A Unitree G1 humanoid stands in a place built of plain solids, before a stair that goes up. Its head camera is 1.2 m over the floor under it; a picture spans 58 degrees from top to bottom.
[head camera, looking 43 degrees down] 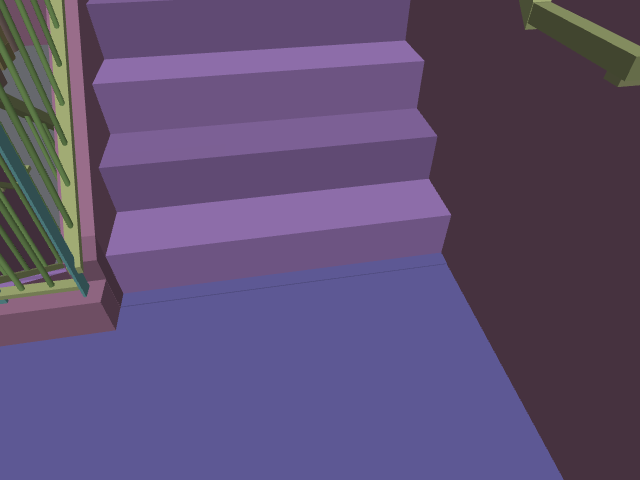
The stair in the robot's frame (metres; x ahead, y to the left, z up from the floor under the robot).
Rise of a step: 0.19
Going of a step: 0.23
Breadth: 1.20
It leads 10 degrees to the left of straight ahead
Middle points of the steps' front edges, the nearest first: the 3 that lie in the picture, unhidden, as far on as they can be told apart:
1.11 0.11 0.19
1.33 0.15 0.38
1.56 0.19 0.58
